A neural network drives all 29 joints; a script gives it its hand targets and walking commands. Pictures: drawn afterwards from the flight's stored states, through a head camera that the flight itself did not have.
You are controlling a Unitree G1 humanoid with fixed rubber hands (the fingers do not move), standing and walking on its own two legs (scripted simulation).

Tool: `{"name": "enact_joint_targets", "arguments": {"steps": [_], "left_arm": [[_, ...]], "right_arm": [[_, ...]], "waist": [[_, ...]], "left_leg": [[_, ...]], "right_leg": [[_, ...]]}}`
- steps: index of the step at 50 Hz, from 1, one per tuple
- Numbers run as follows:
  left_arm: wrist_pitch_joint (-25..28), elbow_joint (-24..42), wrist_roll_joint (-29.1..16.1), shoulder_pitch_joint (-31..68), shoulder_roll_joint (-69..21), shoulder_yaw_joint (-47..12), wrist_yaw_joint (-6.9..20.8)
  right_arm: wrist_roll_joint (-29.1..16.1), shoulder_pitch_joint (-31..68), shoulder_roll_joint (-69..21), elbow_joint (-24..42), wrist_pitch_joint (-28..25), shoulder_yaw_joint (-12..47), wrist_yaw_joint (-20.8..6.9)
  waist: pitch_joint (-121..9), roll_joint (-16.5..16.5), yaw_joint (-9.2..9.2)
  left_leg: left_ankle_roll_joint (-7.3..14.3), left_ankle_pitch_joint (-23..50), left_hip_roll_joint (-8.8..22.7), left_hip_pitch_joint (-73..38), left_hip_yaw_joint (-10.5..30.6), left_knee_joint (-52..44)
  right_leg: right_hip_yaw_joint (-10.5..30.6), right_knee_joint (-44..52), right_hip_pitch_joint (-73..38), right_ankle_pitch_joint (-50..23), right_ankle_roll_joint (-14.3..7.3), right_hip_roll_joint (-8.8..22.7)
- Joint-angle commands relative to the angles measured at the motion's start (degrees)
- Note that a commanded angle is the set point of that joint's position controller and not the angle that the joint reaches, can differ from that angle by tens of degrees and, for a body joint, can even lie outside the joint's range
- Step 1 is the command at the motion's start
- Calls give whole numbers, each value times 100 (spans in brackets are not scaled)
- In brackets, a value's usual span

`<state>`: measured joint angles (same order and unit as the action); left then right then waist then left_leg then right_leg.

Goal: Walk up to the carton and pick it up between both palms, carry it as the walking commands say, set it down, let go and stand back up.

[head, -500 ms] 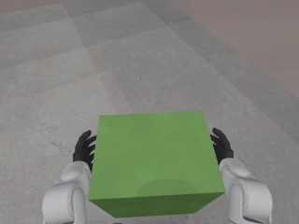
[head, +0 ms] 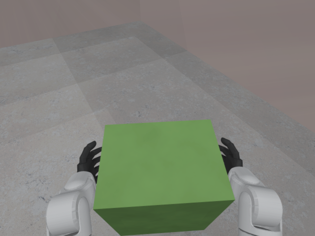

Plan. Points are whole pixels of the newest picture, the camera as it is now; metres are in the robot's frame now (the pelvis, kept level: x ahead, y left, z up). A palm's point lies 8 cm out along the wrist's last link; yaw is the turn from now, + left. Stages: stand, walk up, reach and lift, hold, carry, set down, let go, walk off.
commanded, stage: carry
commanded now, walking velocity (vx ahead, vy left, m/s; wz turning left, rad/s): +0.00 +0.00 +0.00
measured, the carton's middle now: (160, 184) +0.24 +0.00 +0.03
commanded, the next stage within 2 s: none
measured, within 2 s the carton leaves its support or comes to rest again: neither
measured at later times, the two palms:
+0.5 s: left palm (104, 196) +0.20 +0.12 +0.07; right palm (258, 212) +0.16 -0.19 +0.07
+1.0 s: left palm out of the picture +0.09 +0.10 +0.08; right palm out of the picture -0.02 -0.20 +0.08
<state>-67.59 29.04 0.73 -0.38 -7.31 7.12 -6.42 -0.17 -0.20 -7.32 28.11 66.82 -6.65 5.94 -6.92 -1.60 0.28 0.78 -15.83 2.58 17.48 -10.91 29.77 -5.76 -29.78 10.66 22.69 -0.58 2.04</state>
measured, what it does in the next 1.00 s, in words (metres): walks backwards, turning right: left foot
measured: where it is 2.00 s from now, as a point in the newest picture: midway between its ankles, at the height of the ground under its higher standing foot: outside the picture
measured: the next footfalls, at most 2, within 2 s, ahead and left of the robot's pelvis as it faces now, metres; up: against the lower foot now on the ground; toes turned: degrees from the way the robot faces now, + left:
left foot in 1.00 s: -0.16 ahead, +0.15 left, +0.00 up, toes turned -14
right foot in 1.32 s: -0.34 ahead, -0.09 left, +0.00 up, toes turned -41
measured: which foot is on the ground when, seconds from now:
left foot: down 0.00-0.70, up 0.72-0.98, down 1.00-1.00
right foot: down 0.00-1.00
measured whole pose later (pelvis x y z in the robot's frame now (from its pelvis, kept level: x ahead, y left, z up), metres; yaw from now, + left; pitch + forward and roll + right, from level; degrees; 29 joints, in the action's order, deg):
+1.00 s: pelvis -0.19 +0.03 +0.00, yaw -20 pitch +5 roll +2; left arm -65.5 34.0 0.3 -2.5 -7.4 5.9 -5.7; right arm -1.8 -2.8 -7.5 32.1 63.5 -6.2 5.7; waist -3.4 -4.1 0.2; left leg -1.3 -23.9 -0.1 13.3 -5.8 27.3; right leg 7.8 -22.1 29.5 -2.3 -1.0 -4.4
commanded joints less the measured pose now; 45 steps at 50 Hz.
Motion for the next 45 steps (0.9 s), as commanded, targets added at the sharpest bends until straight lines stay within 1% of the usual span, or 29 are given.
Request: {"name": "enact_joint_targets", "arguments": {"steps": [1,6,9,11,13,14,15,16,19,20,22,23,24,25,27,28,30,31,32,33,34,35,36,37,38,39,40,42,45], "left_arm": [[47,609,-1365,2107,-4145,-4146,701],[98,682,-1338,2018,-4162,-4132,693],[93,760,-1345,1937,-4157,-4165,673],[78,768,-1354,1894,-4153,-4197,671],[76,825,-1375,1930,-4166,-4239,678],[74,849,-1385,1942,-4160,-4249,682],[71,864,-1394,1935,-4146,-4253,685],[67,879,-1408,1916,-4130,-4259,689],[65,914,-1444,1821,-4125,-4265,699],[71,922,-1431,1806,-4135,-4261,695],[87,1001,-1383,1821,-4139,-4259,681],[93,1048,-1356,1823,-4129,-4258,672],[97,1093,-1335,1826,-4116,-4262,661],[98,1130,-1321,1818,-4104,-4270,651],[89,1177,-1322,1770,-4094,-4303,633],[77,1178,-1333,1735,-4089,-4316,631],[40,1133,-1365,1678,-4085,-4325,641],[18,1099,-1386,1678,-4069,-4316,653],[-1,1075,-1408,1705,-4043,-4298,668],[-17,1043,-1424,1739,-4009,-4267,684],[-24,1017,-1413,1771,-3952,-4211,693],[-20,1022,-1395,1781,-3912,-4174,703],[-2,1071,-1374,1828,-3943,-4199,732],[18,1100,-1376,1844,-3974,-4212,759],[47,1085,-1386,1854,-4016,-4250,777],[76,1038,-1382,1856,-4092,-4269,780],[119,1037,-1370,1859,-4171,-4279,785],[202,1078,-1329,1806,-4233,-4281,796],[247,1036,-1208,1559,-4062,-4210,778]], "right_arm": [[-1150,1960,-4070,516,-34,3842,-595],[-1227,2006,-4087,646,-81,3949,-597],[-1242,1931,-4080,707,-98,3979,-582],[-1198,1873,-4057,751,-105,3981,-581],[-1156,1840,-4058,815,-115,3983,-583],[-1133,1813,-4049,840,-119,3978,-581],[-1109,1775,-4028,857,-123,3971,-575],[-1086,1734,-4004,875,-127,3966,-568],[-1078,1670,-3980,960,-136,3992,-567],[-1113,1703,-3991,997,-136,4022,-583],[-1199,1811,-4024,1077,-140,4089,-626],[-1236,1862,-4036,1119,-144,4121,-645],[-1262,1891,-4045,1149,-149,4142,-659],[-1276,1894,-4047,1161,-154,4149,-669],[-1268,1817,-4034,1149,-158,4126,-679],[-1247,1767,-4010,1140,-153,4108,-675],[-1184,1720,-3968,1119,-131,4092,-652],[-1148,1709,-3953,1099,-114,4082,-636],[-1118,1718,-3942,1081,-95,4074,-620],[-1089,1730,-3929,1060,-70,4069,-604],[-1096,1784,-3922,1093,-44,4092,-602],[-1127,1886,-3913,1154,-38,4114,-606],[-1146,1958,-3966,1141,-61,4130,-604],[-1184,1940,-4059,1106,-87,4149,-606],[-1185,1859,-4114,1044,-121,4141,-613],[-1178,1751,-4185,945,-144,4133,-627],[-1197,1745,-4276,943,-178,4159,-638],[-1267,1858,-4384,1081,-259,4236,-638],[-1265,1730,-4346,1037,-296,4248,-617]], "waist": [[-1272,311,-39],[-1272,194,-50],[-1223,264,-69],[-1212,398,-46],[-1110,529,-26],[-1067,545,-21],[-1045,514,-19],[-1047,432,-17],[-1082,-141,4],[-1024,-290,15],[-867,-372,22],[-795,-339,20],[-755,-246,17],[-758,-80,15],[-795,376,20],[-780,597,31],[-684,988,79],[-592,1041,99],[-489,897,120],[-357,519,143],[-197,-255,158],[-30,-1180,160],[-62,-1023,123],[-229,-655,71],[-423,-449,41],[-629,-456,26],[-786,-576,29],[-949,-686,54],[-1116,-785,92]], "left_leg": [[52,4113,798,-1262,635,37],[76,3819,747,-1201,651,29],[70,4563,928,-1248,634,276],[61,5012,1138,-1370,618,378],[84,5003,1273,-1432,602,408],[82,4812,1314,-1396,583,437],[62,4487,1329,-1310,543,495],[22,4036,1311,-1168,473,588],[-199,2054,1041,-467,178,1001],[-258,1429,937,-280,144,1074],[-307,602,843,-106,148,1099],[-300,404,854,-124,171,1038],[-273,479,911,-213,205,945],[-221,814,1030,-359,256,839],[-71,1483,1396,-608,394,568],[0,1563,1597,-637,483,373],[147,1294,1978,-471,599,36],[195,885,2096,-273,581,-38],[171,293,2097,7,504,14],[46,-497,1931,320,382,210],[-161,-1267,1511,522,125,720],[-361,-1733,889,670,-66,1631],[-488,-1685,575,884,460,2576],[-451,-1537,540,947,802,2994],[-398,-1317,527,993,942,3098],[-376,-1195,462,1080,979,2996],[-378,-1196,336,1126,949,2844],[-392,-1334,93,1052,921,2448],[-320,-1370,-225,549,825,1434]], "right_leg": [[257,-2,-75,-3104,82,568],[221,6,-170,-3245,83,619],[193,-423,113,-3484,98,594],[157,-549,417,-2925,144,507],[147,-425,620,-2246,110,369],[179,-378,637,-2173,76,349],[243,-362,599,-2343,31,373],[337,-379,509,-2771,-23,440],[847,-552,116,-4985,-292,834],[1029,-535,100,-5396,-403,910],[1290,-429,232,-5455,-562,972],[1365,-374,387,-5167,-601,965],[1379,-354,575,-4708,-603,919],[1319,-394,780,-4104,-565,817],[1076,-600,1141,-2686,-450,499],[953,-707,1278,-2013,-404,331],[815,-987,1435,-578,-359,81],[855,-1071,1472,-169,-371,58],[1016,-1000,1420,-138,-415,123],[1352,-662,1352,-264,-498,254],[2063,120,1475,-457,-649,577],[3014,1086,1676,-1067,-820,1071],[3545,1260,1630,-1792,-958,1340],[3343,1211,1531,-1961,-959,1350],[3030,1095,1339,-1970,-884,1226],[2826,1009,1010,-2106,-794,1106],[2743,958,665,-2452,-735,1032],[2800,1012,296,-2774,-672,1010],[2883,1275,122,-2601,-564,948]]}}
